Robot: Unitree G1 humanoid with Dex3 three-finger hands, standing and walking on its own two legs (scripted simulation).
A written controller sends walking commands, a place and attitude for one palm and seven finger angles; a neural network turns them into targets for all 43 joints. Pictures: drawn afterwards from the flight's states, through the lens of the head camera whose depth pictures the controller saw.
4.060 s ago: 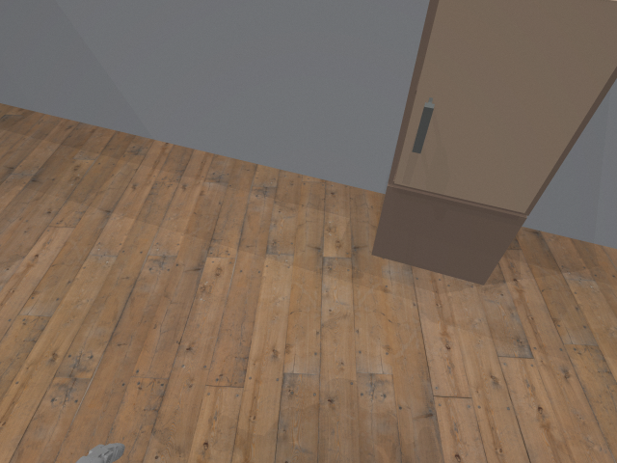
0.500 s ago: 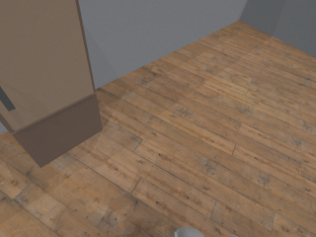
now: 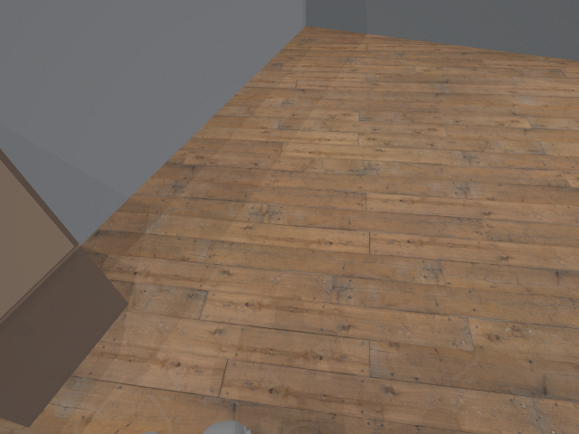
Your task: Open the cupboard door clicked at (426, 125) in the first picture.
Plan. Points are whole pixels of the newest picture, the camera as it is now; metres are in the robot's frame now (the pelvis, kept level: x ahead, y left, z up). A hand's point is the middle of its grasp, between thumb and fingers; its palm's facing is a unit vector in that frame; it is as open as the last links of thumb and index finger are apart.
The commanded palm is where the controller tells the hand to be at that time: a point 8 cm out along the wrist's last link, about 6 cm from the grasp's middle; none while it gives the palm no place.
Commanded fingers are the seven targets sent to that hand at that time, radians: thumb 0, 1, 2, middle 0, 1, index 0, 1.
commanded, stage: walk to a spot facing it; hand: left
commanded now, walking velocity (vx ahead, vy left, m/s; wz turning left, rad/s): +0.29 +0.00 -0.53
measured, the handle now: out of the picture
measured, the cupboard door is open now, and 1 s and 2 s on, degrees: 0 0 0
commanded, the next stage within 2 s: turn to face it in 0.70 s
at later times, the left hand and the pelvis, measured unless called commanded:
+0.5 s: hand (154, 400) +0.21 +0.26 -0.18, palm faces -0.21 -0.96 -0.17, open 7.4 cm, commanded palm none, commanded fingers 0.00 0.90 0.90 -0.20 -0.30 -0.20 -0.30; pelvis +0.13 +0.07 +0.00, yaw -18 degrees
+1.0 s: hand (256, 297) +0.39 +0.10 -0.15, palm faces -0.51 -0.83 -0.23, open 7.4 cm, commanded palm none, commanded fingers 0.00 0.90 0.90 -0.20 -0.30 -0.20 -0.30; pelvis +0.19 +0.01 +0.00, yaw -29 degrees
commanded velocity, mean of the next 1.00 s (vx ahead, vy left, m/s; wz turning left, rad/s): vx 0.07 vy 0.00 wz -0.31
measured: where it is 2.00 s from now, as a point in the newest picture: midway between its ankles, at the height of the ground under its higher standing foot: outside the picture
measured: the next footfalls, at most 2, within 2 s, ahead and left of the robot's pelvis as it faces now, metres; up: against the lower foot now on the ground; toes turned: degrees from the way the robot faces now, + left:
left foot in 0.30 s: +0.21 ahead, +0.15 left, +0.00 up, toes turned -2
right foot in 0.80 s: +0.19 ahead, -0.10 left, +0.00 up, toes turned -36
